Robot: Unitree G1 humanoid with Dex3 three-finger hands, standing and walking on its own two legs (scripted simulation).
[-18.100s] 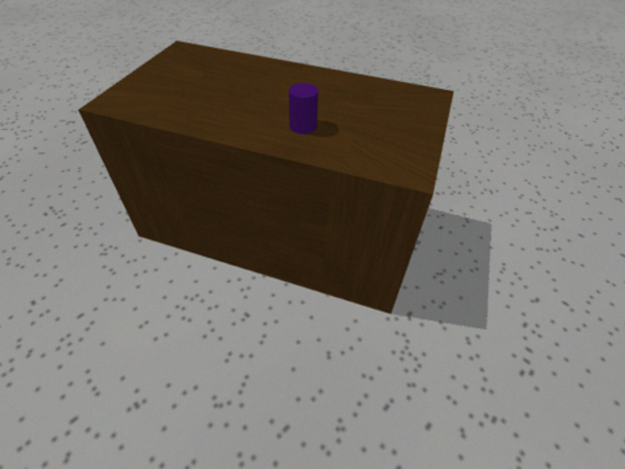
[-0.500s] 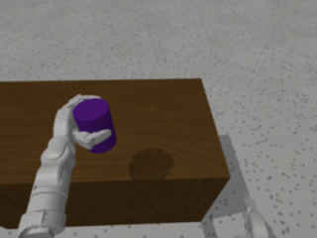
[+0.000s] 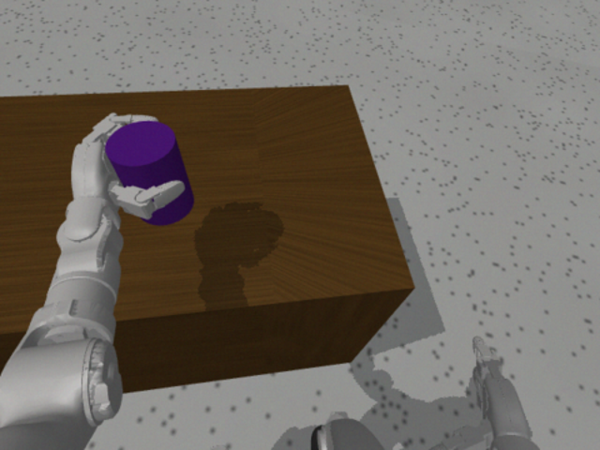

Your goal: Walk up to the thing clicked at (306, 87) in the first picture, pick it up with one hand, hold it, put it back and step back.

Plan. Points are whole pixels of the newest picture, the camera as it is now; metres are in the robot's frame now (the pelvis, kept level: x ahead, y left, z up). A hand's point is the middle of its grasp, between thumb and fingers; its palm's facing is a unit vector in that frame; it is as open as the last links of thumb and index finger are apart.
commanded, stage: crouch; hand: left
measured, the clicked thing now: (154, 175) +0.47 +0.15 +0.06
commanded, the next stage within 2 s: lower in 0.48 s
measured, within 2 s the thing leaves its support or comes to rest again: rests again in 1.62 s
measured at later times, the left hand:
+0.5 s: hand (150, 166) +0.50 +0.17 +0.05, palm faces +0.07 -1.00 +0.04, open 11.3 cm
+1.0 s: hand (158, 183) +0.52 +0.17 -0.01, palm faces +0.08 -1.00 +0.03, open 11.3 cm
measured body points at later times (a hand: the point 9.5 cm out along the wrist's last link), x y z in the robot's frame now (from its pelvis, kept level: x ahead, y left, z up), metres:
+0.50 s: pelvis -0.01 +0.01 -0.03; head +0.11 +0.03 +0.41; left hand +0.49 +0.22 +0.05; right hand +0.14 -0.27 -0.05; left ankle -0.02 +0.12 -0.70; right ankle +0.06 -0.13 -0.70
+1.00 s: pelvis -0.01 +0.01 -0.05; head +0.14 +0.04 +0.37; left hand +0.51 +0.22 -0.01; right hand +0.15 -0.26 -0.06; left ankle -0.02 +0.12 -0.70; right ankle +0.06 -0.13 -0.70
